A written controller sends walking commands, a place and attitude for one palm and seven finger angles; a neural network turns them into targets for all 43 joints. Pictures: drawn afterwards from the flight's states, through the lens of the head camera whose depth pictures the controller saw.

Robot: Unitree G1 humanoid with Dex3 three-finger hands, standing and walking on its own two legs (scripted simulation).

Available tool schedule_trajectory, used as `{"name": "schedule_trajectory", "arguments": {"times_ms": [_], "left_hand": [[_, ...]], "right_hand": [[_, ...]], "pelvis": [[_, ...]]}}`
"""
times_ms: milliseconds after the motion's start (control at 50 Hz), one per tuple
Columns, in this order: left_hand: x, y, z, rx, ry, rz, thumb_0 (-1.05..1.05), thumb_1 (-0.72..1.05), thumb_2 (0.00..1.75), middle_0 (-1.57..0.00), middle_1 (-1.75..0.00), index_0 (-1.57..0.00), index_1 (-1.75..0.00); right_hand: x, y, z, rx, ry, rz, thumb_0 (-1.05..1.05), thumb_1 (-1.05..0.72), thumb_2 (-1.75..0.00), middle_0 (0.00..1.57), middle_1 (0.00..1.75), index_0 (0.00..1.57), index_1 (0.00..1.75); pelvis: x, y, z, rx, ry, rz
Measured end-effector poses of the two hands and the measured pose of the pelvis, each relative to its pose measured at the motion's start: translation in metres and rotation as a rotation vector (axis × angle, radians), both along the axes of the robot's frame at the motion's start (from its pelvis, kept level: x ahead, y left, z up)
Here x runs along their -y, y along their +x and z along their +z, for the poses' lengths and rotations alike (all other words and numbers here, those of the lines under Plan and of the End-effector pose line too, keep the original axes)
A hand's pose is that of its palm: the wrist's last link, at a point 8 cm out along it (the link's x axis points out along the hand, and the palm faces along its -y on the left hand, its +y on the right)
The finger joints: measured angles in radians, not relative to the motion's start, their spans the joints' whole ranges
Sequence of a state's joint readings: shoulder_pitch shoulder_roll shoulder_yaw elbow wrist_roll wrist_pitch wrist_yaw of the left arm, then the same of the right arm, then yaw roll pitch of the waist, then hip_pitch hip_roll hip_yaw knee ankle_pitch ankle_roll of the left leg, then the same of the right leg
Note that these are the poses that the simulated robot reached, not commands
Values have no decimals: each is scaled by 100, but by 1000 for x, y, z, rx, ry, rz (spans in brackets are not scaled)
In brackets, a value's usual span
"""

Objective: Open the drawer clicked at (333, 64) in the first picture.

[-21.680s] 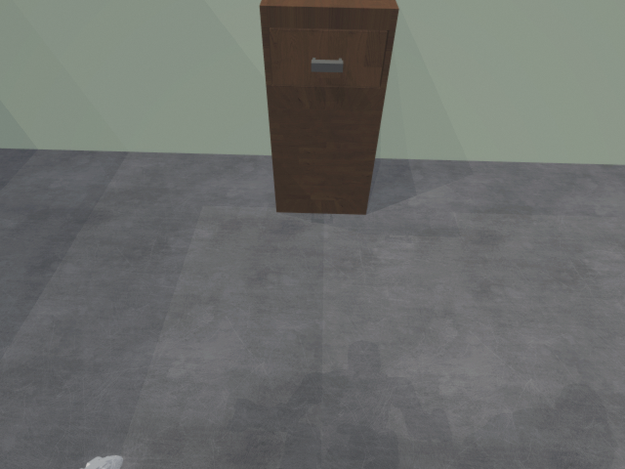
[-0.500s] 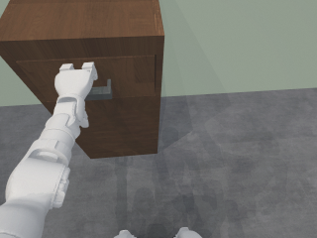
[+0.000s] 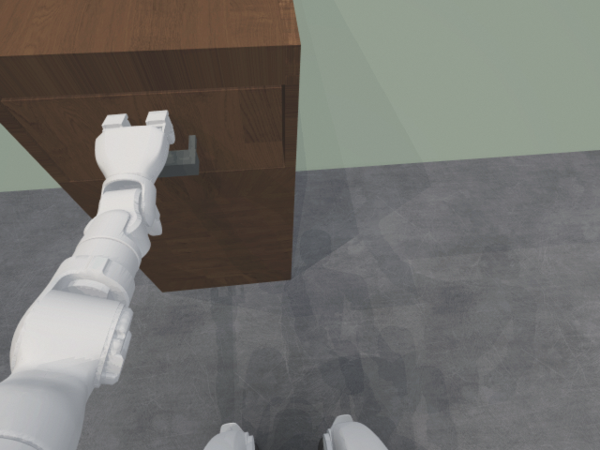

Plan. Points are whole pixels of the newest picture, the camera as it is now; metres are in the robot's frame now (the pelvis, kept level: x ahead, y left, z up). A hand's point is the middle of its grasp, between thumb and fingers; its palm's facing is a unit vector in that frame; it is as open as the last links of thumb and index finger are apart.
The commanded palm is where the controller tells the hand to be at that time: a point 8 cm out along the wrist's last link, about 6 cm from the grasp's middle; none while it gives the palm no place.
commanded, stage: lower the fingers behind the handle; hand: left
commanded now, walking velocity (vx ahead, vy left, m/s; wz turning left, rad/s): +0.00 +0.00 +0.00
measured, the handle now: (163, 153) +0.56 +0.17 +0.00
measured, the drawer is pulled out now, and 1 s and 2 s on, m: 0.00 0.00 0.00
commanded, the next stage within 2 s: lift the fingers back up to retry in 0.76 s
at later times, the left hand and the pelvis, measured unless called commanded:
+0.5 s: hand (148, 181) +0.50 +0.18 +0.00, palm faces -0.01 +0.01 -1.00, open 13.8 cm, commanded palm +0.48 +0.18 +0.03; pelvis -0.02 +0.00 -0.02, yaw +0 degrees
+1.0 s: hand (147, 178) +0.50 +0.18 +0.01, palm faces -0.03 -0.01 -1.00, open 13.8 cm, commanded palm +0.48 +0.18 +0.05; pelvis -0.03 +0.01 -0.02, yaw -1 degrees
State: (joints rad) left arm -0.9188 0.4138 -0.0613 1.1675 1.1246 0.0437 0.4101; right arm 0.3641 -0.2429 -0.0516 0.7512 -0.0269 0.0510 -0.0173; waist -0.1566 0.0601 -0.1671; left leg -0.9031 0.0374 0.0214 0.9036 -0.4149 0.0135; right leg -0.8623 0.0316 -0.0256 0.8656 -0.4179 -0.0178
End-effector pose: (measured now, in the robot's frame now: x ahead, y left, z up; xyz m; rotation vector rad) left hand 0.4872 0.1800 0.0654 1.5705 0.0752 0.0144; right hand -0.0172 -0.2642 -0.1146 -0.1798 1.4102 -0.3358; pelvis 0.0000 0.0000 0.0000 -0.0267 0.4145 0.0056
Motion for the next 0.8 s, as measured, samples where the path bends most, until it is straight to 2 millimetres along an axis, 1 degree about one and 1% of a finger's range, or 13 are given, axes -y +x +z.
{"name": "schedule_trajectory", "arguments": {"times_ms": [140, 480, 800], "left_hand": [[1, 2, 0, -9, 1, 12, 0, -49, 30, -32, -126, -33, -121], [-1, -7, -7, 27, 5, -9, 0, -49, 30, -23, -126, -32, -120], [-1, -5, -6, 17, 6, -3, 0, -49, 30, -24, -127, -32, -120]], "right_hand": [[2, -1, -2, 15, -8, 2, 0, -91, -90, 21, 30, 21, 30], [-1, -17, -13, 14, -7, 4, 0, -91, -90, 21, 30, 21, 30], [-8, -33, -14, 0, -9, -5, 0, -91, -90, 21, 30, 21, 30]], "pelvis": [[1, -5, -3, -7, 0, -3], [-1, -19, -17, -22, -4, -5], [-6, -28, -19, -26, -8, -6]]}}
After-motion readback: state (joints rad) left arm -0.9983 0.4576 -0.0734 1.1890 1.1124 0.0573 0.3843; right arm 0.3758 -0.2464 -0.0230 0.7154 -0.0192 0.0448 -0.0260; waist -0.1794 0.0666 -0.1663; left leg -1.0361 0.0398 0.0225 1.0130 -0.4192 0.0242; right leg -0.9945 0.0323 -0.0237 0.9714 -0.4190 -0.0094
